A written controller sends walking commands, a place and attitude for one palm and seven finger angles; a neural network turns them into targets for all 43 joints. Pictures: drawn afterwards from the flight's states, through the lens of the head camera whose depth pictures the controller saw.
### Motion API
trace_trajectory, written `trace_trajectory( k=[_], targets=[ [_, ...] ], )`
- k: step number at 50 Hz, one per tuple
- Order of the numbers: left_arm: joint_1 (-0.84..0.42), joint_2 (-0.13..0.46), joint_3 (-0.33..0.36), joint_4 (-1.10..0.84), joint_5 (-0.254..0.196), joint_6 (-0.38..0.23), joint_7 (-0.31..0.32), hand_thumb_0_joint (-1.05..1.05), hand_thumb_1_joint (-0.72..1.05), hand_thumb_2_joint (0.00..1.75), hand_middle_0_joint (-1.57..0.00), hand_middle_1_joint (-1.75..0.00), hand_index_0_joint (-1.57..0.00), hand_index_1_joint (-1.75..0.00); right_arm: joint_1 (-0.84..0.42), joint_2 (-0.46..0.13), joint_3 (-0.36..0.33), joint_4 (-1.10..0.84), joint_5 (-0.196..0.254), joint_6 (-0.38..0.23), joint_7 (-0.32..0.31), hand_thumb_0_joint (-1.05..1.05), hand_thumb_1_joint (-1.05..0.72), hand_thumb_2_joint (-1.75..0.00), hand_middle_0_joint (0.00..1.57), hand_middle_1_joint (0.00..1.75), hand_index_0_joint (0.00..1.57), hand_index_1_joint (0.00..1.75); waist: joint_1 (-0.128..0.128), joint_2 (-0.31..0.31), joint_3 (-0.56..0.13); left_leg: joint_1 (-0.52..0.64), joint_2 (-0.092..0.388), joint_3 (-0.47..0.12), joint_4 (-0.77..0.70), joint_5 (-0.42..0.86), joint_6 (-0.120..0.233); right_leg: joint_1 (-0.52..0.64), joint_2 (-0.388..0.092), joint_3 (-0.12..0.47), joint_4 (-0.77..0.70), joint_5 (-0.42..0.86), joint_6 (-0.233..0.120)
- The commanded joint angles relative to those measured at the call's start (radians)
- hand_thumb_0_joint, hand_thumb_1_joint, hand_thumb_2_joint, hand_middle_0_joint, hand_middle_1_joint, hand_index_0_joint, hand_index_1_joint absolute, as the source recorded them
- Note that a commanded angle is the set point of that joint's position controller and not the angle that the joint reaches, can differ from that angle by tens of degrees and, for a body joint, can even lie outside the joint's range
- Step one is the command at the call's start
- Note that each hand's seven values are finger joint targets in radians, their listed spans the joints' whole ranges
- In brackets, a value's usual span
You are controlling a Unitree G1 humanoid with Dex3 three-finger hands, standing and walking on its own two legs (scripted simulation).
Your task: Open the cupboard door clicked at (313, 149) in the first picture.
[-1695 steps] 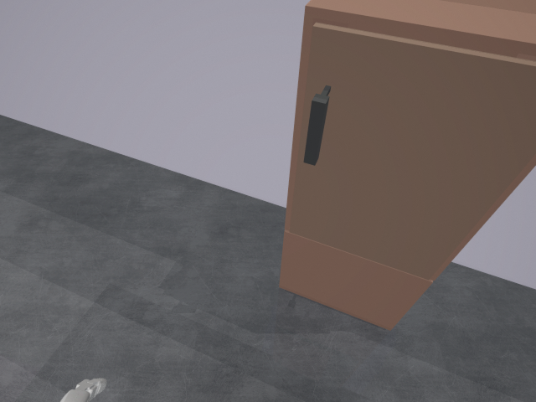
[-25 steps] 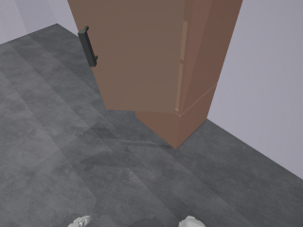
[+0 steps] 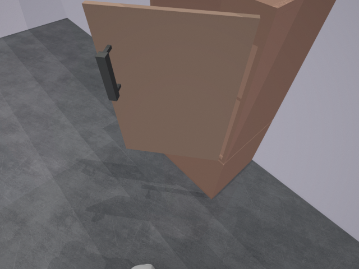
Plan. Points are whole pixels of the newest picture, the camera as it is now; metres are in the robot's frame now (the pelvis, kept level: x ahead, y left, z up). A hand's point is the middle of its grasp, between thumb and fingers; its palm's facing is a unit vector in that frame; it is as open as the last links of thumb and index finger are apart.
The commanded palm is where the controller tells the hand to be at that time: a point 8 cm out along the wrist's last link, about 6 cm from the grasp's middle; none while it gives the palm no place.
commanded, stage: come to a stop and stand still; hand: left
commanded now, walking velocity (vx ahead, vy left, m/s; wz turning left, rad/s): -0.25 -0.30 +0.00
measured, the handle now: (111, 73) +0.58 +0.25 +0.09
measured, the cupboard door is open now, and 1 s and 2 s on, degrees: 39 39 39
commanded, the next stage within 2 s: look again from close up in 0.74 s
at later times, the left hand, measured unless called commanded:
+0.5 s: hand out of the picture +0.02 +0.16 -0.16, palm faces -0.03 -0.97 -0.25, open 7.4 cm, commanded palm none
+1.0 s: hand out of the picture +0.00 +0.17 -0.17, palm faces -0.04 -0.97 -0.22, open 7.4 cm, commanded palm none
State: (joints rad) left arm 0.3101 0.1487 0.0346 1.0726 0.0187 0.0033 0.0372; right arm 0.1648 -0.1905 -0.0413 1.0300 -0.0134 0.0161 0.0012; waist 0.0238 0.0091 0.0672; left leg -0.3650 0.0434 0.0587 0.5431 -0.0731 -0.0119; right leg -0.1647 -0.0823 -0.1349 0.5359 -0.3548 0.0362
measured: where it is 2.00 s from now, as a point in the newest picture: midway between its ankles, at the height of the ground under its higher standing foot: outside the picture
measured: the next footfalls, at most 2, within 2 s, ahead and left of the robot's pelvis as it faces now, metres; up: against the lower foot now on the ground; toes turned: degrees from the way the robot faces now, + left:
right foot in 0.42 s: -0.05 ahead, -0.15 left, +0.00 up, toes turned -6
left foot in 0.64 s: +0.02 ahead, +0.09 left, +0.00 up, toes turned +0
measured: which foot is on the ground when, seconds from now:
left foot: down 0.00-0.42, up 0.44-0.62, down 0.64-1.00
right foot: down 0.00-0.00, up 0.02-0.40, down 0.42-1.00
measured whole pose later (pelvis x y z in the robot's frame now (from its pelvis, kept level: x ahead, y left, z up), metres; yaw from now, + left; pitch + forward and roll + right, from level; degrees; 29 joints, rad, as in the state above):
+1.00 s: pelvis -0.03 +0.00 +0.00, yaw -3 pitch -1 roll +0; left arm 0.27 0.15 0.00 1.06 0.02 -0.02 0.05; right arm 0.26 -0.18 -0.01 1.04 -0.02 -0.01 -0.02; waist -0.01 0.02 0.05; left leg -0.28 0.00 0.05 0.59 -0.30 0.03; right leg -0.16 -0.05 -0.04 0.54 -0.37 0.04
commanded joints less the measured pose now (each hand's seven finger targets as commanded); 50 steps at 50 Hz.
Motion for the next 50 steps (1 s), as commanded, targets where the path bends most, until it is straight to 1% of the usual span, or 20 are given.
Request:
trace_trajectory(
  k=[1,2,3,5,9,16,19,21,22,24,26,29,31,36,41,42,43,44,46,50],
  targets=[
    [0.082,0.088,0.018,-0.071,-0.009,0.025,0.021,0.0,0.9,0.9,-0.2,-0.3,-0.2,-0.3,0.17,-0.212,-0.044,-0.023,-0.007,-0.003,-0.041,0.0,-0.9,-0.9,0.2,0.3,0.2,0.3,-0.051,0.193,-0.17,0.228,0.376,-0.283,-0.142,0.744,0.223,-0.183,0.062,0.098,0.493,-0.353,-0.016],
    [0.059,0.086,0.025,-0.061,-0.006,0.035,0.021,0.0,0.9,0.9,-0.2,-0.3,-0.2,-0.3,0.128,-0.214,-0.046,-0.032,-0.009,-0.001,-0.055,0.0,-0.9,-0.9,0.2,0.3,0.2,0.3,-0.048,0.283,-0.166,0.199,0.372,-0.29,-0.145,0.755,0.227,-0.233,0.063,0.157,0.593,-0.327,-0.015],
    [0.039,0.114,0.036,-0.06,-0.006,0.042,0.019,0.0,0.9,0.9,-0.2,-0.3,-0.2,-0.3,0.1,-0.196,-0.045,-0.045,-0.009,0.003,-0.061,0.0,-0.9,-0.9,0.2,0.3,0.2,0.3,-0.051,0.288,-0.158,0.16,0.361,-0.265,-0.156,0.661,0.223,-0.251,0.059,0.195,0.662,-0.287,-0.014],
    [0.016,0.13,0.048,-0.067,-0.004,0.045,0.004,0.0,0.9,0.9,-0.2,-0.3,-0.2,-0.3,0.053,-0.168,-0.039,-0.068,-0.012,0.0,-0.069,0.0,-0.9,-0.9,0.2,0.3,0.2,0.3,-0.034,0.126,-0.133,0.155,0.334,-0.237,-0.155,0.537,0.223,-0.308,0.059,0.192,0.729,-0.188,-0.003],
    [0.012,0.126,0.059,-0.093,0.002,0.06,-0.017,0.0,0.9,0.9,-0.2,-0.3,-0.2,-0.3,0.026,-0.166,-0.043,-0.073,-0.011,-0.01,-0.069,0.0,-0.9,-0.9,0.2,0.3,0.2,0.3,-0.03,0.128,-0.171,0.181,0.31,-0.201,-0.212,0.232,0.196,-0.331,0.047,0.187,0.673,-0.094,0.016],
    [-0.019,0.087,0.036,-0.112,0.003,0.049,-0.037,0.0,0.9,0.9,-0.2,-0.3,-0.2,-0.3,0.045,-0.204,-0.062,-0.067,-0.027,0.003,-0.039,0.0,-0.9,-0.9,0.2,0.3,0.2,0.3,-0.052,0.186,-0.142,0.094,0.267,-0.217,-0.297,-0.258,0.144,-0.121,0.06,0.068,0.195,-0.15,-0.016],
    [0.104,0.102,0.036,-0.056,0.002,0.034,-0.032,0.0,0.9,0.9,-0.2,-0.3,-0.2,-0.3,0.028,-0.165,-0.061,-0.056,-0.02,0.015,-0.026,0.0,-0.9,-0.9,0.2,0.3,0.2,0.3,0.001,0.112,-0.109,-0.053,0.146,-0.117,-0.265,-0.44,0.051,0.112,0.073,0.03,-0.135,0.018,-0.04],
    [0.054,0.209,0.038,-0.067,0.009,0.01,-0.015,0.0,0.9,0.9,-0.2,-0.3,-0.2,-0.3,0.016,-0.032,-0.028,-0.075,-0.003,0.019,-0.008,0.0,-0.9,-0.9,0.2,0.3,0.2,0.3,-0.01,-0.214,-0.013,-0.119,-0.015,0.007,0.004,-0.378,-0.035,-0.035,-0.225,0.402,-0.427,-0.332,-0.151],
    [-0.04,0.23,0.029,-0.093,0.007,0.003,-0.012,0.0,0.9,0.9,-0.2,-0.3,-0.2,-0.3,-0.008,-0.058,-0.023,-0.082,-0.01,0.02,0.003,0.0,-0.9,-0.9,0.2,0.3,0.2,0.3,-0.014,-0.18,0.015,-0.047,-0.013,-0.023,0.099,-0.359,-0.022,-0.185,-0.272,0.436,-0.461,-0.374,-0.185],
    [-0.108,0.184,0.015,-0.084,0.001,-0.023,-0.01,0.0,0.9,0.9,-0.2,-0.3,-0.2,-0.3,0.045,-0.068,-0.022,-0.039,-0.018,0.015,0.003,0.0,-0.9,-0.9,0.2,0.3,0.2,0.3,-0.043,-0.25,0.063,-0.049,-0.004,-0.057,0.151,-0.266,-0.007,-0.141,-0.192,0.348,-0.403,-0.098,-0.164],
    [-0.115,0.169,0.016,-0.076,0.0,-0.028,-0.013,0.0,0.9,0.9,-0.2,-0.3,-0.2,-0.3,0.105,-0.064,-0.017,-0.001,-0.011,0.005,0.002,0.0,-0.9,-0.9,0.2,0.3,0.2,0.3,-0.052,-0.202,0.05,0.005,-0.007,-0.037,0.106,-0.24,-0.014,-0.095,-0.166,0.26,-0.333,0.069,-0.148],
    [-0.057,0.175,0.019,-0.035,-0.006,-0.034,-0.014,0.0,0.9,0.9,-0.2,-0.3,-0.2,-0.3,0.135,-0.052,-0.005,0.028,-0.008,-0.009,-0.008,0.0,-0.9,-0.9,0.2,0.3,0.2,0.3,-0.033,-0.132,0.008,0.075,-0.026,-0.021,-0.033,-0.186,-0.024,-0.015,-0.163,0.231,-0.235,0.295,-0.134],
    [-0.033,0.16,0.017,-0.012,-0.011,-0.032,-0.009,0.0,0.9,0.9,-0.2,-0.3,-0.2,-0.3,0.156,-0.059,0.0,0.049,-0.005,-0.019,-0.017,0.0,-0.9,-0.9,0.2,0.3,0.2,0.3,-0.027,-0.086,-0.012,0.143,-0.004,-0.04,-0.108,0.005,-0.01,0.0,-0.132,0.197,-0.166,0.408,-0.106],
    [-0.018,0.127,0.013,0.008,-0.017,-0.006,0.005,0.0,0.9,0.9,-0.2,-0.3,-0.2,-0.3,0.177,-0.087,0.002,0.082,0.0,-0.02,-0.043,0.0,-0.9,-0.9,0.2,0.3,0.2,0.3,-0.018,0.057,-0.08,0.226,0.062,-0.09,-0.091,0.257,0.028,0.019,-0.065,0.141,-0.103,0.381,-0.07],
    [-0.02,0.099,0.005,0.026,-0.013,-0.001,0.003,0.0,0.9,0.9,-0.2,-0.3,-0.2,-0.3,0.162,-0.068,0.003,0.084,-0.001,-0.016,-0.042,0.0,-0.9,-0.9,0.2,0.3,0.2,0.3,-0.02,-0.024,-0.035,0.184,0.052,-0.105,-0.139,0.07,0.03,0.01,-0.049,0.145,-0.162,0.219,-0.062],
    [0.087,0.109,-0.011,0.03,0.006,-0.037,0.042,0.0,0.9,0.9,-0.2,-0.3,-0.2,-0.3,0.051,-0.077,0.015,-0.006,0.01,-0.041,-0.025,0.0,-0.9,-0.9,0.2,0.3,0.2,0.3,0.024,-0.037,0.017,0.132,0.051,-0.067,0.071,0.099,0.012,-0.052,-0.085,0.231,-0.172,0.593,-0.057],
    [0.024,0.162,-0.003,-0.021,0.001,-0.049,0.035,0.0,0.9,0.9,-0.2,-0.3,-0.2,-0.3,0.124,-0.033,0.015,-0.03,0.005,-0.035,-0.017,0.0,-0.9,-0.9,0.2,0.3,0.2,0.3,-0.045,-0.039,-0.035,0.093,0.019,-0.059,0.029,-0.138,0.019,-0.008,-0.132,0.236,-0.144,0.552,-0.09],
    [-0.012,0.156,-0.005,-0.044,-0.001,-0.049,0.029,0.0,0.9,0.9,-0.2,-0.3,-0.2,-0.3,0.162,-0.035,0.018,-0.026,0.004,-0.03,-0.014,0.0,-0.9,-0.9,0.2,0.3,0.2,0.3,-0.057,-0.061,-0.067,0.104,0.02,-0.06,-0.007,-0.153,0.022,-0.019,-0.102,0.206,-0.116,0.386,-0.102],
    [-0.003,0.138,-0.007,-0.064,-0.003,-0.044,0.023,0.0,0.9,0.9,-0.2,-0.3,-0.2,-0.3,0.172,-0.061,0.019,-0.03,-0.003,-0.043,-0.015,0.0,-0.9,-0.9,0.2,0.3,0.2,0.3,-0.04,0.084,-0.102,0.148,0.049,-0.099,-0.036,0.106,0.046,-0.007,-0.03,0.147,-0.025,0.317,-0.082],
    [0.019,0.114,-0.016,-0.065,0.0,-0.024,0.018,0.0,0.9,0.9,-0.2,-0.3,-0.2,-0.3,0.136,-0.096,0.018,-0.059,-0.001,-0.043,-0.023,0.0,-0.9,-0.9,0.2,0.3,0.2,0.3,-0.022,0.02,-0.038,0.122,0.073,-0.129,-0.069,0.113,0.076,-0.04,0.007,0.125,-0.045,0.139,-0.063]
  ],
)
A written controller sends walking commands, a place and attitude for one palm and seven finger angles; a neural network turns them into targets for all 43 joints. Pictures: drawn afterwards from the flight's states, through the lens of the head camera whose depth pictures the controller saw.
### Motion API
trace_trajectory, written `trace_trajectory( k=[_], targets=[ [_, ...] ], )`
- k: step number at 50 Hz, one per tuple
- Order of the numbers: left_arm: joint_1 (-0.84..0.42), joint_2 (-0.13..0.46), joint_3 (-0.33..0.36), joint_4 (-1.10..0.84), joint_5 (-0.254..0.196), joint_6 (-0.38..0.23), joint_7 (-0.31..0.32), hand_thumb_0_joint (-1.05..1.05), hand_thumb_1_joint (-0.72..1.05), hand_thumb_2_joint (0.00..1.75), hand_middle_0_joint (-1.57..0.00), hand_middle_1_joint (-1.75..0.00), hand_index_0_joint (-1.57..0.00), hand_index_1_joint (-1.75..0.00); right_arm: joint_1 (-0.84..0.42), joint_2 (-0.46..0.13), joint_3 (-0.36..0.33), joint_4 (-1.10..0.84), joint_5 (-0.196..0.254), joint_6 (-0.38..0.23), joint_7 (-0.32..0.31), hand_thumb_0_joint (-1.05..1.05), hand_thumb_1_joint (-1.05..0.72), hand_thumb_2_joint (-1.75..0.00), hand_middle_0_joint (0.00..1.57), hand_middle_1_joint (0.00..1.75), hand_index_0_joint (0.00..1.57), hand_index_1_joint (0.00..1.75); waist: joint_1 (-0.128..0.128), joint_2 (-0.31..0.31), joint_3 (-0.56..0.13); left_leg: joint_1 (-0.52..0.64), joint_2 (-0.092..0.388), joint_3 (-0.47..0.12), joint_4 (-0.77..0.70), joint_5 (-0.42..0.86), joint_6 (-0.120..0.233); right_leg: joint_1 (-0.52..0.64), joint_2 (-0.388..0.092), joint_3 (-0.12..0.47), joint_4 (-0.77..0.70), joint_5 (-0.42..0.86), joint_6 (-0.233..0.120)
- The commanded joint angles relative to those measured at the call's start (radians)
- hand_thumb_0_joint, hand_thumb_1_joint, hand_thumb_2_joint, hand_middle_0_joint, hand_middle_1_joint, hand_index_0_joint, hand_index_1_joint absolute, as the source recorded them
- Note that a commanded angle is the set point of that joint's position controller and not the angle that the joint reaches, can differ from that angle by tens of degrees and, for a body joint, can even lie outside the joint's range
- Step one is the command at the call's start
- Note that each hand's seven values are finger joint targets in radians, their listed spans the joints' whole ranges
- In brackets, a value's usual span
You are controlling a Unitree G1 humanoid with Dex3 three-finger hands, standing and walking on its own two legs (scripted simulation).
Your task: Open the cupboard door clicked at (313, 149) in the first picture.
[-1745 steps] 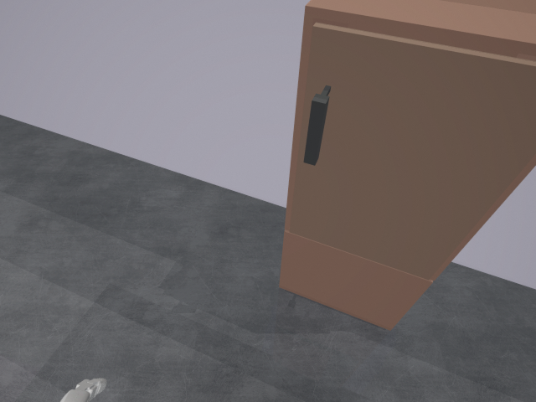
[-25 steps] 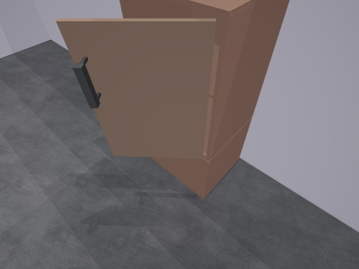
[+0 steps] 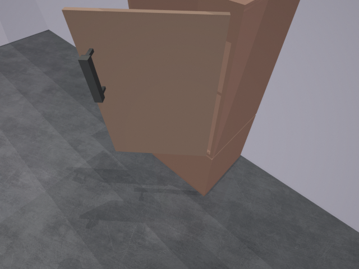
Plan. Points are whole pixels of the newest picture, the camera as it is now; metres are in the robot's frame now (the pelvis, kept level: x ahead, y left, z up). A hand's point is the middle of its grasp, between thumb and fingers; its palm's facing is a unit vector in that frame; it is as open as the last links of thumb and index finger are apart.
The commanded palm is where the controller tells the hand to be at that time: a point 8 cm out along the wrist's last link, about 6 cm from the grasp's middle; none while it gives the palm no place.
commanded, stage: look again from close up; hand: left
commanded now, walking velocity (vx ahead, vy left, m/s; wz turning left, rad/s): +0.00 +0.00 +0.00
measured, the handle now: (95, 76) +0.60 +0.28 +0.09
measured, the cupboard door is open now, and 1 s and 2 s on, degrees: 39 39 39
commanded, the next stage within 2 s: shuffle to correct the standing spot in 0.34 s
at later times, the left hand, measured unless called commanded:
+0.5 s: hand out of the picture +0.01 +0.20 -0.17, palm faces -0.02 -0.97 -0.23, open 7.4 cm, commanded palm none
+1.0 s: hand out of the picture +0.07 +0.22 -0.17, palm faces +0.03 -0.97 -0.26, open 7.4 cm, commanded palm none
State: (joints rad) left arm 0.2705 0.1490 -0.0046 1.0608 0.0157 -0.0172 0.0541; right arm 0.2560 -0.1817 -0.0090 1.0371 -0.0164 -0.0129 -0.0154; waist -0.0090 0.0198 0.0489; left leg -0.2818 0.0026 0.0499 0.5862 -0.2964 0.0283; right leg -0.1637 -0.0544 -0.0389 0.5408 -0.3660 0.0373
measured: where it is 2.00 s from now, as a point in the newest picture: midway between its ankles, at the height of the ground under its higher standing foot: outside the picture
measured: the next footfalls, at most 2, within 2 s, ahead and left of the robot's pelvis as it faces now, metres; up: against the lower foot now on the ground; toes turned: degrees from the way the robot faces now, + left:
right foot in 0.94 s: +0.04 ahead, -0.09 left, +0.00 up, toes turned -8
left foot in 1.24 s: +0.10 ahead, +0.20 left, +0.00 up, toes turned +5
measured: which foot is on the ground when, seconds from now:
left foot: down 0.00-0.94, up 0.96-1.00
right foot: down 0.00-0.76, up 0.78-0.92, down 0.94-1.00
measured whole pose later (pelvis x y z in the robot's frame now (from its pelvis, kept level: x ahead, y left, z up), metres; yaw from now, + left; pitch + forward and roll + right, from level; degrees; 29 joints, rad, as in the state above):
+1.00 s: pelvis +0.03 +0.03 -0.01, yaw -1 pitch +0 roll +1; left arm 0.25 0.17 0.02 0.99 0.03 -0.02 0.04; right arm 0.29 -0.18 -0.01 1.03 -0.02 0.02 0.00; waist 0.02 0.01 0.05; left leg -0.34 -0.05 0.09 0.81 -0.47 0.03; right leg -0.26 -0.07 -0.12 0.65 -0.39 -0.02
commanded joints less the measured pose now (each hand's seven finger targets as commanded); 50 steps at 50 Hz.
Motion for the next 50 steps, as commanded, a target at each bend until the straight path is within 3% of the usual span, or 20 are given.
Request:
trace_trajectory(
  k=[1,4,6,15,23,28,31,33,35,36,37,38,40,41,44,45,46,47,48,50],
  targets=[
    [0.056,0.118,0.021,-0.057,0.002,0.0,-0.001,0.0,0.9,0.9,-0.2,-0.3,-0.2,-0.3,0.035,-0.109,-0.014,-0.07,0.002,-0.012,-0.005,0.0,-0.9,-0.9,0.2,0.3,0.2,0.3,0.011,0.003,0.0,0.026,0.108,-0.122,-0.13,0.274,0.034,-0.052,-0.022,0.033,-0.059,0.119,-0.062],
    [0.046,0.128,0.019,-0.065,0.003,0.007,-0.009,0.0,0.9,0.9,-0.2,-0.3,-0.2,-0.3,0.01,-0.121,-0.014,-0.08,0.001,-0.009,-0.002,0.0,-0.9,-0.9,0.2,0.3,0.2,0.3,0.011,0.0,0.037,0.002,0.099,-0.126,-0.185,0.106,0.03,-0.082,-0.024,0.044,-0.083,0.062,-0.06],
    [0.047,0.142,0.02,-0.067,0.004,0.006,-0.012,0.0,0.9,0.9,-0.2,-0.3,-0.2,-0.3,0.005,-0.128,-0.015,-0.079,0.0,-0.011,-0.001,0.0,-0.9,-0.9,0.2,0.3,0.2,0.3,0.014,0.005,0.023,0.01,0.101,-0.128,-0.202,0.092,0.032,-0.073,-0.025,0.04,-0.082,0.074,-0.057],
    [0.04,0.176,0.018,-0.06,0.004,0.001,-0.019,0.0,0.9,0.9,-0.2,-0.3,-0.2,-0.3,-0.014,-0.141,-0.012,-0.055,0.005,-0.02,-0.002,0.0,-0.9,-0.9,0.2,0.3,0.2,0.3,0.016,-0.028,-0.022,0.071,0.099,-0.1,-0.195,0.188,0.028,-0.051,-0.045,0.056,-0.116,0.165,-0.049],
    [0.039,0.184,0.019,-0.036,0.003,0.001,-0.021,0.0,0.9,0.9,-0.2,-0.3,-0.2,-0.3,-0.015,-0.147,-0.01,-0.021,0.005,-0.021,-0.003,0.0,-0.9,-0.9,0.2,0.3,0.2,0.3,0.017,-0.015,-0.044,0.092,0.097,-0.088,-0.188,0.203,0.021,-0.031,-0.056,0.062,-0.124,0.174,-0.051],
    [0.061,0.204,0.035,-0.037,0.008,0.011,-0.023,0.0,0.9,0.9,-0.2,-0.3,-0.2,-0.3,-0.009,-0.124,-0.011,-0.035,0.0,-0.001,0.007,0.0,-0.9,-0.9,0.2,0.3,0.2,0.3,0.028,-0.056,0.02,0.002,0.049,-0.042,-0.119,0.028,0.008,-0.061,-0.104,0.128,-0.15,0.015,-0.088],
    [0.071,0.233,0.053,-0.046,0.01,0.014,-0.022,0.0,0.9,0.9,-0.2,-0.3,-0.2,-0.3,0.001,-0.114,-0.013,-0.052,-0.003,0.004,0.01,0.0,-0.9,-0.9,0.2,0.3,0.2,0.3,0.028,-0.13,0.035,-0.058,0.014,0.001,-0.039,0.01,-0.006,-0.039,-0.166,0.188,-0.168,0.042,-0.122],
    [0.07,0.24,0.062,-0.053,0.01,0.017,-0.02,0.0,0.9,0.9,-0.2,-0.3,-0.2,-0.3,0.017,-0.112,-0.015,-0.059,-0.004,0.004,0.009,0.0,-0.9,-0.9,0.2,0.3,0.2,0.3,0.023,-0.135,0.038,-0.044,0.014,0.011,-0.024,0.029,-0.009,-0.06,-0.186,0.187,-0.146,0.077,-0.133],
    [0.056,0.227,0.066,-0.067,0.013,0.022,-0.02,0.0,0.9,0.9,-0.2,-0.3,-0.2,-0.3,0.043,-0.122,-0.018,-0.055,-0.004,0.001,0.008,0.0,-0.9,-0.9,0.2,0.3,0.2,0.3,0.015,-0.065,0.031,0.014,0.034,-0.021,-0.066,0.114,0.008,-0.087,-0.136,0.116,-0.067,0.096,-0.107],
    [0.05,0.208,0.064,-0.074,0.013,0.026,-0.02,0.0,0.9,0.9,-0.2,-0.3,-0.2,-0.3,0.067,-0.143,-0.02,-0.053,-0.005,-0.002,0.007,0.0,-0.9,-0.9,0.2,0.3,0.2,0.3,0.007,0.019,0.02,0.053,0.078,-0.08,-0.111,0.17,0.032,-0.119,-0.086,0.052,0.01,0.071,-0.087],
    [0.042,0.178,0.061,-0.081,0.014,0.03,-0.021,0.0,0.9,0.9,-0.2,-0.3,-0.2,-0.3,0.101,-0.17,-0.026,-0.045,-0.007,-0.003,0.003,0.0,-0.9,-0.9,0.2,0.3,0.2,0.3,0.0,0.125,0.006,0.103,0.148,-0.178,-0.175,0.221,0.075,-0.172,-0.019,-0.035,0.126,-0.018,-0.065],
    [0.029,0.143,0.051,-0.092,0.014,0.029,-0.021,0.0,0.9,0.9,-0.2,-0.3,-0.2,-0.3,0.13,-0.187,-0.031,-0.042,-0.007,-0.002,-0.003,0.0,-0.9,-0.9,0.2,0.3,0.2,0.3,-0.004,0.203,-0.001,0.17,0.208,-0.271,-0.231,0.286,0.133,-0.263,0.027,-0.071,0.227,-0.143,-0.052],
    [-0.023,0.122,0.045,-0.113,0.011,0.024,-0.022,0.0,0.9,0.9,-0.2,-0.3,-0.2,-0.3,0.158,-0.164,-0.027,-0.043,-0.005,-0.004,-0.009,0.0,-0.9,-0.9,0.2,0.3,0.2,0.3,-0.015,0.149,-0.01,0.22,0.262,-0.309,-0.233,0.455,0.217,-0.348,0.008,-0.035,0.382,-0.279,-0.068],
    [-0.019,0.111,0.047,-0.113,0.009,0.021,-0.022,0.0,0.9,0.9,-0.2,-0.3,-0.2,-0.3,0.133,-0.158,-0.026,-0.049,-0.009,-0.004,-0.009,0.0,-0.9,-0.9,0.2,0.3,0.2,0.3,-0.003,0.131,-0.033,0.203,0.262,-0.276,-0.211,0.511,0.225,-0.324,-0.007,-0.028,0.372,-0.262,-0.071],
    [0.063,0.081,0.044,-0.086,0.007,0.018,-0.025,0.0,0.9,0.9,-0.2,-0.3,-0.2,-0.3,0.061,-0.148,-0.022,-0.076,-0.006,-0.002,-0.009,0.0,-0.9,-0.9,0.2,0.3,0.2,0.3,0.055,0.071,-0.075,0.064,0.189,-0.149,-0.149,0.473,0.171,-0.083,-0.002,-0.059,0.133,-0.039,-0.065],
    [0.126,0.094,0.05,-0.067,0.009,0.01,-0.023,0.0,0.9,0.9,-0.2,-0.3,-0.2,-0.3,0.03,-0.142,-0.021,-0.081,0.0,-0.002,-0.009,0.0,-0.9,-0.9,0.2,0.3,0.2,0.3,0.092,0.024,-0.087,0.006,0.157,-0.118,-0.085,0.391,0.133,0.03,-0.021,-0.04,-0.021,0.096,-0.068],
    [0.174,0.161,0.062,-0.054,0.016,-0.002,-0.015,0.0,0.9,0.9,-0.2,-0.3,-0.2,-0.3,0.028,-0.112,-0.022,-0.096,0.01,-0.004,-0.003,0.0,-0.9,-0.9,0.2,0.3,0.2,0.3,0.102,-0.144,-0.091,-0.163,0.079,-0.041,0.04,0.161,0.063,0.182,-0.188,0.159,-0.125,0.209,-0.114],
    [0.213,0.248,0.082,-0.054,0.015,-0.006,-0.009,0.0,0.9,0.9,-0.2,-0.3,-0.2,-0.3,0.003,-0.086,-0.023,-0.127,0.007,-0.002,0.002,0.0,-0.9,-0.9,0.2,0.3,0.2,0.3,0.11,-0.302,-0.048,-0.337,-0.026,0.045,0.224,-0.206,-0.01,0.227,-0.444,0.451,-0.226,0.422,-0.236],
    [0.234,0.256,0.08,-0.054,0.009,-0.01,-0.007,0.0,0.9,0.9,-0.2,-0.3,-0.2,-0.3,-0.029,-0.107,-0.03,-0.131,-0.006,0.011,0.0,0.0,-0.9,-0.9,0.2,0.3,0.2,0.3,0.113,-0.172,-0.027,-0.332,0.005,-0.038,0.382,-0.285,-0.029,0.139,-0.497,0.472,-0.235,0.515,-0.308],
    [0.151,0.225,0.083,-0.071,0.015,-0.013,0.002,0.0,0.9,0.9,-0.2,-0.3,-0.2,-0.3,-0.031,-0.088,-0.034,-0.122,-0.007,0.022,0.009,0.0,-0.9,-0.9,0.2,0.3,0.2,0.3,0.074,-0.205,0.02,-0.384,0.041,-0.062,0.507,-0.228,-0.04,0.101,-0.425,0.338,-0.196,0.644,-0.282]
  ],
)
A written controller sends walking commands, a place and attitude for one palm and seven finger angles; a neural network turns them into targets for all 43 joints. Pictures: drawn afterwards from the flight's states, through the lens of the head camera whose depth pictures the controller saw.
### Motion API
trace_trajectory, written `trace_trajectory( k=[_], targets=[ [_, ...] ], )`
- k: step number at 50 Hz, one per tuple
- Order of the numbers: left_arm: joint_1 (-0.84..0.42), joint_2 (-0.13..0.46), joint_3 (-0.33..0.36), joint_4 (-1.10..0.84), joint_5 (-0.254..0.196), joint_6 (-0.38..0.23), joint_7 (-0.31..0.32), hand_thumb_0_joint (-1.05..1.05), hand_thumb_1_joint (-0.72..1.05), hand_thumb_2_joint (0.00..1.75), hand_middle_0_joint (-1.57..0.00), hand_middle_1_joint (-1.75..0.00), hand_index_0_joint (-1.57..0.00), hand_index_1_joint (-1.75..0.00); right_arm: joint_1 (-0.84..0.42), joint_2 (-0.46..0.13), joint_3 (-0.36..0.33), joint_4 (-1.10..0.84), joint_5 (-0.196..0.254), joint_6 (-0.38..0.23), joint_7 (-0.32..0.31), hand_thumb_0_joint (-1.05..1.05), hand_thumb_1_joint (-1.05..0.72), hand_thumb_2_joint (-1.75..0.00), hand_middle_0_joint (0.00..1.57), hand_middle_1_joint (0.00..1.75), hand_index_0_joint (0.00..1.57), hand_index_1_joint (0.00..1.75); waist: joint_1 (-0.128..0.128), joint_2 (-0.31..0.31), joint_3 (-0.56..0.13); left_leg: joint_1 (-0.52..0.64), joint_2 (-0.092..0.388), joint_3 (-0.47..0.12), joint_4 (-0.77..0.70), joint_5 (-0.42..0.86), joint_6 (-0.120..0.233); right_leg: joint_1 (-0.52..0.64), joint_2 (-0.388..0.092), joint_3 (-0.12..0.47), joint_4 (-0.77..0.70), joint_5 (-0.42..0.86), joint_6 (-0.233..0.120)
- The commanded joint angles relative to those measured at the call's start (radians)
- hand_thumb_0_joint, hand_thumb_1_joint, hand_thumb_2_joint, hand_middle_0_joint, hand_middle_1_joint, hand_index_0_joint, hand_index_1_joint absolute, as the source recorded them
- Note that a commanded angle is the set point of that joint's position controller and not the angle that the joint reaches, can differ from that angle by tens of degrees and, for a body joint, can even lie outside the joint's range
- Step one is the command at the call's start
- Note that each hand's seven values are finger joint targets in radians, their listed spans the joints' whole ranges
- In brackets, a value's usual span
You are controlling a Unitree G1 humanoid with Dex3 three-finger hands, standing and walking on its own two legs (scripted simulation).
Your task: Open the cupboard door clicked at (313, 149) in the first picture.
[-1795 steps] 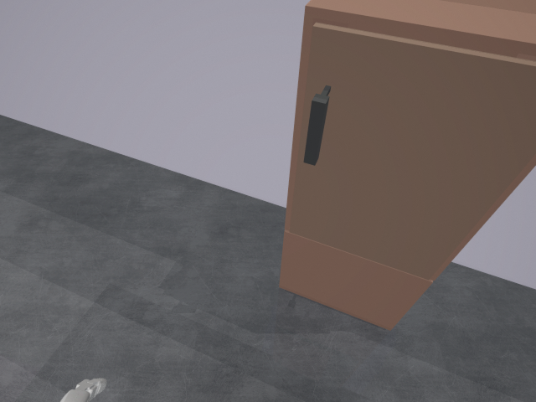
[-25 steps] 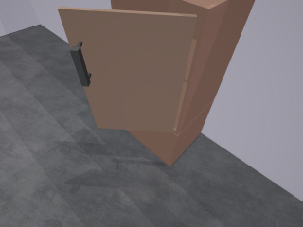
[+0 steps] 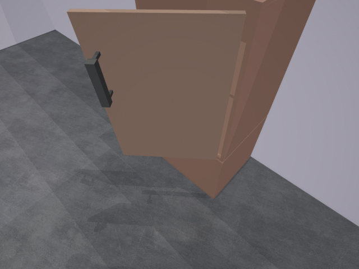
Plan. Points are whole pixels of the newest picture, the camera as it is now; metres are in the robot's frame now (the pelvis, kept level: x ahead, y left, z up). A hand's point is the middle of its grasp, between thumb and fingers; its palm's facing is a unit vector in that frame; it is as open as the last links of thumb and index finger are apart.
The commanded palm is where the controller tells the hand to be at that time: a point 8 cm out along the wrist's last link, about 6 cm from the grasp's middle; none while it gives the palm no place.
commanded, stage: shuffle to correct the standing spot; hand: left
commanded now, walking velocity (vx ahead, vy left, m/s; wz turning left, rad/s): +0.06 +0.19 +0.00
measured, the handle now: (102, 80) +0.56 +0.26 +0.10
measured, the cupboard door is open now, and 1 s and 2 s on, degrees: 39 39 39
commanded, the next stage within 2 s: come to a stop and stand still in 0.04 s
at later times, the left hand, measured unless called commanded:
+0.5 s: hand out of the picture +0.06 +0.27 -0.16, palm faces +0.04 -0.97 -0.25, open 7.4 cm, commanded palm none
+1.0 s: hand out of the picture +0.05 +0.24 -0.16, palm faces +0.03 -0.98 -0.20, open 7.3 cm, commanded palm none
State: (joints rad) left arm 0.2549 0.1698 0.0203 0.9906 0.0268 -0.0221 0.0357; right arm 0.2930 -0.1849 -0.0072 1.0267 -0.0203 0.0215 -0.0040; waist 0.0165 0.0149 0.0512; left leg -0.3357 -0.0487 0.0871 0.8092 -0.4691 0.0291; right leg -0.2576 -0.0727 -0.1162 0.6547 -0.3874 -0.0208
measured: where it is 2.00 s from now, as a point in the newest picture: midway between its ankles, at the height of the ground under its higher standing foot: outside the picture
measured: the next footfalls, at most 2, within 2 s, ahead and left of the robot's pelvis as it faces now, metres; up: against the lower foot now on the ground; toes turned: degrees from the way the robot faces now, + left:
left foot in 0.24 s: +0.06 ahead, +0.18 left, +0.00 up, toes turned +5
right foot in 0.56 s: +0.07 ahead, +0.00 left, +0.00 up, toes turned +1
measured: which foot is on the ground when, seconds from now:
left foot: up 0.00-0.22, down 0.24-1.00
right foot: down 0.00-0.24, up 0.26-0.54, down 0.56-1.00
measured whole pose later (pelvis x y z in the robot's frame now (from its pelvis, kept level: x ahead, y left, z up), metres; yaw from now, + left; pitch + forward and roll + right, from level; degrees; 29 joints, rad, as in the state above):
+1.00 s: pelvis +0.02 +0.06 +0.01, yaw +1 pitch -1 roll +0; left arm 0.27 0.19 -0.01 1.02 0.01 -0.02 0.04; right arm 0.30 -0.15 0.02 1.06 -0.02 0.00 -0.01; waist -0.02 -0.02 0.02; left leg -0.22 0.03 0.06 0.49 -0.25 0.01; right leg -0.18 0.02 -0.10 0.46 -0.27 -0.05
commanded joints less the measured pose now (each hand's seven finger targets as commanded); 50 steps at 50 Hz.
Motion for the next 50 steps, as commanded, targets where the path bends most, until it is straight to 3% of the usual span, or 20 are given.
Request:
trace_trajectory(
  k=[1,3,8,10,11,12,13,15,18,22,25,26,28,29,30,33,36,39,43,50],
  targets=[
    [0.137,0.191,0.053,-0.012,0.005,-0.008,0.019,0.0,0.9,0.9,-0.2,-0.3,-0.2,-0.3,-0.076,-0.08,-0.035,-0.106,-0.002,-0.009,0.006,0.0,-0.9,-0.9,0.2,0.3,0.2,0.3,0.038,-0.199,0.024,-0.322,0.1,-0.094,0.295,-0.005,-0.047,0.172,-0.353,0.317,-0.299,0.678,-0.194],
    [0.1,0.197,0.057,-0.027,0.008,-0.009,0.013,0.0,0.9,0.9,-0.2,-0.3,-0.2,-0.3,-0.079,-0.062,-0.034,-0.113,0.004,-0.002,0.019,0.0,-0.9,-0.9,0.2,0.3,0.2,0.3,0.023,-0.212,-0.007,-0.257,0.097,-0.053,0.212,0.06,-0.059,0.133,-0.293,0.198,-0.298,0.637,-0.149],
    [0.065,0.252,0.079,-0.043,0.012,0.008,0.002,0.0,0.9,0.9,-0.2,-0.3,-0.2,-0.3,-0.086,-0.042,-0.036,-0.128,0.013,-0.006,0.028,0.0,-0.9,-0.9,0.2,0.3,0.2,0.3,0.02,-0.226,-0.021,-0.033,0.043,0.053,-0.117,0.157,-0.065,0.033,-0.23,0.114,-0.239,0.496,-0.086],
    [0.049,0.217,0.07,-0.049,0.012,0.023,0.002,0.0,0.9,0.9,-0.2,-0.3,-0.2,-0.3,0.014,-0.055,-0.041,-0.097,0.01,-0.021,0.018,0.0,-0.9,-0.9,0.2,0.3,0.2,0.3,-0.031,-0.192,-0.062,0.169,0.049,0.062,-0.32,0.324,-0.06,-0.037,-0.156,0.062,-0.1,0.374,-0.031],
    [0.072,0.177,0.061,-0.053,0.003,0.031,0.0,0.0,0.9,0.9,-0.2,-0.3,-0.2,-0.3,0.069,-0.126,-0.054,-0.085,0.004,-0.03,0.01,0.0,-0.9,-0.9,0.2,0.3,0.2,0.3,-0.042,-0.005,-0.134,0.31,0.15,-0.026,-0.341,0.538,-0.03,-0.1,-0.092,0.017,0.031,0.199,0.014],
    [0.093,0.106,0.048,-0.069,-0.009,0.041,0.001,0.0,0.9,0.9,-0.2,-0.3,-0.2,-0.3,0.104,-0.21,-0.069,-0.091,-0.001,-0.037,0.002,0.0,-0.9,-0.9,0.2,0.3,0.2,0.3,-0.047,0.237,-0.155,0.31,0.375,-0.319,-0.416,0.782,0.085,-0.203,0.004,-0.011,0.183,-0.193,0.06],
    [0.088,0.099,0.039,-0.084,-0.005,0.041,0.008,0.0,0.9,0.9,-0.2,-0.3,-0.2,-0.3,0.114,-0.226,-0.067,-0.1,-0.003,-0.03,-0.005,0.0,-0.9,-0.9,0.2,0.3,0.2,0.3,-0.059,0.185,-0.146,0.225,0.438,-0.346,-0.453,0.788,0.171,-0.177,0.012,0.061,0.316,-0.281,0.035],
    [0.069,0.12,0.041,-0.059,-0.011,0.031,0.008,0.0,0.9,0.9,-0.2,-0.3,-0.2,-0.3,-0.008,-0.228,-0.063,-0.098,-0.006,-0.05,-0.03,0.0,-0.9,-0.9,0.2,0.3,0.2,0.3,-0.023,0.257,-0.139,0.176,0.424,-0.354,-0.458,0.837,0.193,-0.174,-0.003,0.133,0.37,-0.221,0.018],
    [0.067,0.085,0.029,-0.021,-0.012,0.046,-0.011,0.0,0.9,0.9,-0.2,-0.3,-0.2,-0.3,-0.064,-0.153,-0.044,-0.094,-0.012,-0.038,-0.032,0.0,-0.9,-0.9,0.2,0.3,0.2,0.3,-0.018,0.17,-0.094,0.119,0.36,-0.233,-0.454,0.757,0.152,-0.132,0.006,0.1,0.283,-0.126,0.033],
    [0.057,0.081,0.032,-0.04,-0.008,0.058,-0.027,0.0,0.9,0.9,-0.2,-0.3,-0.2,-0.3,-0.054,-0.19,-0.064,-0.085,-0.017,-0.023,-0.037,0.0,-0.9,-0.9,0.2,0.3,0.2,0.3,-0.03,0.139,-0.115,0.124,0.37,-0.246,-0.468,0.588,0.15,-0.094,0.04,0.076,0.158,-0.101,0.024],
    [0.106,0.073,0.034,-0.032,-0.006,0.043,-0.027,0.0,0.9,0.9,-0.2,-0.3,-0.2,-0.3,-0.075,-0.165,-0.064,-0.079,-0.012,-0.018,-0.034,0.0,-0.9,-0.9,0.2,0.3,0.2,0.3,0.003,0.094,-0.1,0.037,0.33,-0.21,-0.423,0.452,0.107,0.049,0.055,0.064,-0.095,0.046,0.014],
    [0.14,0.088,0.037,-0.023,-0.004,0.037,-0.024,0.0,0.9,0.9,-0.2,-0.3,-0.2,-0.3,-0.078,-0.151,-0.06,-0.081,-0.006,-0.017,-0.029,0.0,-0.9,-0.9,0.2,0.3,0.2,0.3,0.018,0.036,-0.109,-0.019,0.281,-0.167,-0.373,0.345,0.066,0.131,0.038,0.09,-0.214,0.131,0.013],
    [0.094,0.187,0.04,-0.041,0.002,0.026,-0.015,0.0,0.9,0.9,-0.2,-0.3,-0.2,-0.3,-0.082,-0.043,-0.032,-0.1,0.007,-0.007,-0.016,0.0,-0.9,-0.9,0.2,0.3,0.2,0.3,-0.002,-0.252,-0.041,-0.101,0.097,-0.004,-0.177,0.02,-0.036,0.034,-0.216,0.36,-0.424,0.073,-0.097],
    [0.072,0.162,0.027,-0.052,0.021,0.029,0.022,0.0,0.9,0.9,-0.2,-0.3,-0.2,-0.3,-0.095,-0.142,-0.054,-0.113,0.001,-0.01,-0.006,0.0,-0.9,-0.9,0.2,0.3,0.2,0.3,-0.02,-0.089,-0.042,0.02,0.084,-0.006,0.025,0.117,-0.054,-0.073,-0.195,0.427,-0.439,0.022,-0.114],
    [0.008,0.18,0.028,-0.083,0.006,0.019,0.03,0.0,0.9,0.9,-0.2,-0.3,-0.2,-0.3,-0.084,-0.099,-0.037,-0.122,-0.002,-0.003,-0.002,0.0,-0.9,-0.9,0.2,0.3,0.2,0.3,-0.056,-0.047,0.019,0.034,0.108,-0.033,0.01,0.115,-0.042,-0.146,-0.192,0.332,-0.461,0.015,-0.11],
    [0.001,0.143,0.019,-0.099,-0.004,-0.001,0.023,0.0,0.9,0.9,-0.2,-0.3,-0.2,-0.3,-0.014,-0.064,-0.028,-0.119,-0.002,-0.018,-0.001,0.0,-0.9,-0.9,0.2,0.3,0.2,0.3,-0.046,-0.239,0.0,0.042,0.087,-0.021,-0.189,0.133,-0.024,-0.036,-0.106,0.205,-0.342,0.223,-0.098],
    [0.037,0.127,0.014,-0.071,-0.014,-0.009,0.013,0.0,0.9,0.9,-0.2,-0.3,-0.2,-0.3,0.033,-0.066,-0.016,-0.08,-0.002,-0.036,-0.007,0.0,-0.9,-0.9,0.2,0.3,0.2,0.3,-0.038,-0.035,-0.019,0.113,0.128,-0.078,-0.352,0.319,-0.003,-0.002,-0.064,0.172,-0.265,0.266,-0.053],
    [0.049,0.124,0.009,-0.051,-0.016,-0.007,0.007,0.0,0.9,0.9,-0.2,-0.3,-0.2,-0.3,0.011,-0.07,-0.006,-0.067,-0.003,-0.04,-0.014,0.0,-0.9,-0.9,0.2,0.3,0.2,0.3,-0.018,0.042,-0.011,0.058,0.152,-0.107,-0.373,0.335,0.004,0.051,-0.041,0.168,-0.268,0.228,-0.035],
    [0.056,0.131,0.001,-0.031,-0.018,-0.01,0.005,0.0,0.9,0.9,-0.2,-0.3,-0.2,-0.3,0.022,-0.072,0.0,-0.044,-0.001,-0.039,-0.016,0.0,-0.9,-0.9,0.2,0.3,0.2,0.3,-0.02,-0.048,-0.021,0.058,0.134,-0.081,-0.371,0.271,-0.008,0.083,-0.061,0.192,-0.316,0.205,-0.034],
    [0.059,0.125,-0.008,-0.008,-0.016,-0.011,0.005,0.0,0.9,0.9,-0.2,-0.3,-0.2,-0.3,0.018,-0.074,0.004,-0.01,0.003,-0.046,-0.016,0.0,-0.9,-0.9,0.2,0.3,0.2,0.3,-0.019,-0.013,-0.008,0.08,0.15,-0.104,-0.415,0.301,0.0,0.074,-0.041,0.173,-0.319,0.196,-0.031]
  ],
)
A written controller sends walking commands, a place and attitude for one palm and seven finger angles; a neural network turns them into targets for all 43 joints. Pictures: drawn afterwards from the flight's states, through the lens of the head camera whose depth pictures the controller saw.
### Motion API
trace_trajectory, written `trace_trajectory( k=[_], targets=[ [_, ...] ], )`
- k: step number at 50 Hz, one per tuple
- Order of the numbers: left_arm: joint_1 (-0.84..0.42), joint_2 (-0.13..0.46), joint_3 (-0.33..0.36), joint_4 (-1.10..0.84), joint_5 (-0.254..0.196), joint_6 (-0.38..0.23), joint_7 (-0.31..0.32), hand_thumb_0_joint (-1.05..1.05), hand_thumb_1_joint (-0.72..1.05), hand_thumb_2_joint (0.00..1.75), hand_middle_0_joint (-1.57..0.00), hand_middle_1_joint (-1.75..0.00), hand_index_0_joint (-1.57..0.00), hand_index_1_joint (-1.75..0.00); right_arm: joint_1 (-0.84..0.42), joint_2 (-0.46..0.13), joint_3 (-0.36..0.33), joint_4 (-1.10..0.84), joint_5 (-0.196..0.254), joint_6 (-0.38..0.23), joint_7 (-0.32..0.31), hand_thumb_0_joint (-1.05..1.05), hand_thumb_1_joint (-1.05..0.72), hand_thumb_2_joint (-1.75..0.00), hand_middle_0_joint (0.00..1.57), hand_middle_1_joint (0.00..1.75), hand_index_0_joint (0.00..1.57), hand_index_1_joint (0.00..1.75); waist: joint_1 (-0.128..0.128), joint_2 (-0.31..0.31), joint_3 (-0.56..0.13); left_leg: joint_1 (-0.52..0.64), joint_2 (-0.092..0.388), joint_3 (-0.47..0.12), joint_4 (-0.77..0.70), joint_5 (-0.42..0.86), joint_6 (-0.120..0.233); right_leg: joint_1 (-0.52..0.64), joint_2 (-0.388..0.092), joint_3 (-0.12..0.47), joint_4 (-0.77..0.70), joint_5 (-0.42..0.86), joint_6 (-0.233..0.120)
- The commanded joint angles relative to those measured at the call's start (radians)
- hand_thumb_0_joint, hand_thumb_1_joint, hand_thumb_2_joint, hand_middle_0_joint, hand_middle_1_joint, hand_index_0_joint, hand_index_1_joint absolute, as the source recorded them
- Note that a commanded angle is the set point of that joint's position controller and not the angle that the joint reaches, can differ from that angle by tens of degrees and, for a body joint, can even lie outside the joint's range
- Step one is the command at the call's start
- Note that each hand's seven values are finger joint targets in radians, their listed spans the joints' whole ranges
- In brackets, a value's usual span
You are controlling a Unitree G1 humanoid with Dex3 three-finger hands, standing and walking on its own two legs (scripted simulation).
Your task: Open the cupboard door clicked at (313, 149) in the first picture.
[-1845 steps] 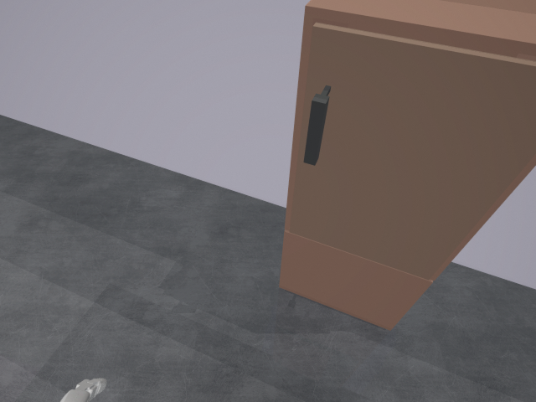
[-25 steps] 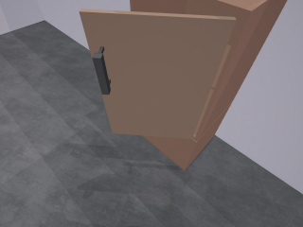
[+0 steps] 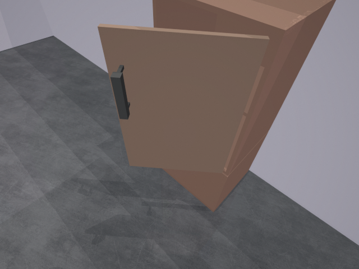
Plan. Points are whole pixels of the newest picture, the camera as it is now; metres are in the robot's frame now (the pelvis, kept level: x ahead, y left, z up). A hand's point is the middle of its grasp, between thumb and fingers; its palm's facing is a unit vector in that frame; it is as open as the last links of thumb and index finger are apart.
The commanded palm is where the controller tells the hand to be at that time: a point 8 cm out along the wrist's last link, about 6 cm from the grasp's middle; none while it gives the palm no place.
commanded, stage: come to a stop and stand still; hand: left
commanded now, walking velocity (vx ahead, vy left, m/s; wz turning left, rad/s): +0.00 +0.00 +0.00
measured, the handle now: (122, 92) +0.55 +0.19 +0.09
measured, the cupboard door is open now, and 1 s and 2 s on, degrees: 39 39 39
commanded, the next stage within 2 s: look again from close up in 1.12 s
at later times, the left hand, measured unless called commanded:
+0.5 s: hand out of the picture +0.01 +0.22 -0.18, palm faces +0.00 -0.98 -0.18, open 7.4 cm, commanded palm none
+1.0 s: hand out of the picture +0.03 +0.24 -0.18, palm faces -0.02 -0.99 -0.17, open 7.4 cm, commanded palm none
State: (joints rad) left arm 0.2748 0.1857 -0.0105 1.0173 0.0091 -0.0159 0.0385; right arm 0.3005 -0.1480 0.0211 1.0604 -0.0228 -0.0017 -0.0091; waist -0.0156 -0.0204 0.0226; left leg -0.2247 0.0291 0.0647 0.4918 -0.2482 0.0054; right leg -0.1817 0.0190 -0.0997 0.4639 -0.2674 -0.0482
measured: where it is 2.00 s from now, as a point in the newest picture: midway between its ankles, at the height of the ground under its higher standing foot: outside the picture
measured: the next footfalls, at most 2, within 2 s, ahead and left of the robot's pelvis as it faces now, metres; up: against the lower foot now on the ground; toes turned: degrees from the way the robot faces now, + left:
none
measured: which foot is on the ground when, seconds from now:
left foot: down 0.00-1.00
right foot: down 0.00-1.00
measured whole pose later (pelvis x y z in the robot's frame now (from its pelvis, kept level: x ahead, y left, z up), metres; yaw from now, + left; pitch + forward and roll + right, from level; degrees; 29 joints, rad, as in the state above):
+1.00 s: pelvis +0.02 +0.07 +0.00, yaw -1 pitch -1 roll +0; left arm 0.27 0.19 -0.02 1.10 0.01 0.00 0.04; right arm 0.25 -0.16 0.03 1.13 -0.01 -0.03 -0.02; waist 0.01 -0.05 0.03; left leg -0.15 -0.07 0.12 0.39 -0.23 0.11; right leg -0.13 -0.08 -0.04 0.40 -0.25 0.06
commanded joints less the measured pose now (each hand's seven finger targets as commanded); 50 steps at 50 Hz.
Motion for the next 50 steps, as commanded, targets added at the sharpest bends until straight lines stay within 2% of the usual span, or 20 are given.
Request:
trace_trajectory(
  k=[1,5,9,11,14,21,29,37,40,43,50],
  targets=[
    [0.041,0.108,0.022,-0.03,0.001,-0.016,0.001,0.0,0.9,0.9,-0.2,-0.3,-0.2,-0.3,0.007,-0.12,-0.023,-0.04,0.005,-0.024,-0.011,0.0,-0.9,-0.9,0.2,0.3,0.2,0.3,0.014,0.032,0.024,-0.033,0.074,-0.086,-0.1,0.081,0.024,-0.001,-0.133,0.155,-0.123,0.08,-0.002],
    [0.046,0.105,0.016,-0.013,0.002,-0.016,0.0,0.0,0.9,0.9,-0.2,-0.3,-0.2,-0.3,-0.003,-0.12,-0.021,-0.027,0.008,-0.025,-0.012,0.0,-0.9,-0.9,0.2,0.3,0.2,0.3,0.015,0.018,0.03,-0.02,0.08,-0.088,-0.119,0.082,0.027,-0.003,-0.131,0.148,-0.127,0.084,0.001],
    [0.054,0.104,0.014,0.005,0.002,-0.016,-0.002,0.0,0.9,0.9,-0.2,-0.3,-0.2,-0.3,-0.023,-0.139,-0.021,-0.019,0.008,-0.028,-0.012,0.0,-0.9,-0.9,0.2,0.3,0.2,0.3,0.017,0.033,0.02,-0.006,0.083,-0.097,-0.131,0.085,0.03,-0.001,-0.132,0.146,-0.122,0.085,0.006],
    [0.054,0.105,0.012,0.012,0.004,-0.016,-0.001,0.0,0.9,0.9,-0.2,-0.3,-0.2,-0.3,-0.028,-0.143,-0.022,-0.015,0.01,-0.029,-0.013,0.0,-0.9,-0.9,0.2,0.3,0.2,0.3,0.017,0.016,0.025,-0.003,0.085,-0.098,-0.134,0.103,0.033,0.001,-0.133,0.143,-0.121,0.109,0.009],
    [0.052,0.108,0.011,0.02,0.003,-0.014,-0.002,0.0,0.9,0.9,-0.2,-0.3,-0.2,-0.3,-0.037,-0.152,-0.02,-0.009,0.011,-0.032,-0.013,0.0,-0.9,-0.9,0.2,0.3,0.2,0.3,0.019,0.034,0.017,0.001,0.087,-0.109,-0.15,0.099,0.036,0.011,-0.133,0.138,-0.117,0.097,0.013],
    [0.052,0.111,0.009,0.036,0.005,-0.011,-0.002,0.0,0.9,0.9,-0.2,-0.3,-0.2,-0.3,-0.054,-0.163,-0.021,0.001,0.012,-0.035,-0.014,0.0,-0.9,-0.9,0.2,0.3,0.2,0.3,0.022,0.033,0.016,0.015,0.09,-0.112,-0.164,0.139,0.042,0.023,-0.137,0.128,-0.115,0.128,0.021],
    [0.047,0.111,0.009,0.044,0.006,-0.006,-0.002,0.0,0.9,0.9,-0.2,-0.3,-0.2,-0.3,-0.06,-0.172,-0.021,0.013,0.012,-0.037,-0.015,0.0,-0.9,-0.9,0.2,0.3,0.2,0.3,0.024,0.012,0.021,0.028,0.093,-0.119,-0.185,0.156,0.045,0.027,-0.141,0.119,-0.115,0.125,0.029],
    [0.053,0.108,0.009,0.048,0.006,0.0,0.0,0.0,0.9,0.9,-0.2,-0.3,-0.2,-0.3,-0.044,-0.165,-0.021,0.025,0.012,-0.041,-0.019,0.0,-0.9,-0.9,0.2,0.3,0.2,0.3,0.026,0.027,0.0,0.064,0.095,-0.12,-0.187,0.252,0.047,0.037,-0.143,0.107,-0.1,0.147,0.037],
    [0.054,0.1,0.009,0.05,0.007,0.004,0.001,0.0,0.9,0.9,-0.2,-0.3,-0.2,-0.3,-0.036,-0.158,-0.021,0.028,0.014,-0.04,-0.021,0.0,-0.9,-0.9,0.2,0.3,0.2,0.3,0.026,0.018,0.019,0.06,0.098,-0.123,-0.196,0.25,0.047,0.031,-0.139,0.103,-0.101,0.136,0.04],
    [0.057,0.097,0.01,0.053,0.006,0.007,0.002,0.0,0.9,0.9,-0.2,-0.3,-0.2,-0.3,-0.024,-0.158,-0.021,0.032,0.013,-0.041,-0.022,0.0,-0.9,-0.9,0.2,0.3,0.2,0.3,0.024,0.024,0.01,0.07,0.1,-0.126,-0.204,0.25,0.043,0.028,-0.139,0.102,-0.095,0.122,0.041],
    [0.064,0.082,0.012,0.058,0.006,0.011,0.005,0.0,0.9,0.9,-0.2,-0.3,-0.2,-0.3,0.004,-0.147,-0.023,0.041,0.015,-0.042,-0.03,0.0,-0.9,-0.9,0.2,0.3,0.2,0.3,0.023,0.03,0.015,0.098,0.105,-0.127,-0.2,0.336,0.039,0.017,-0.135,0.093,-0.084,0.12,0.044]
  ],
)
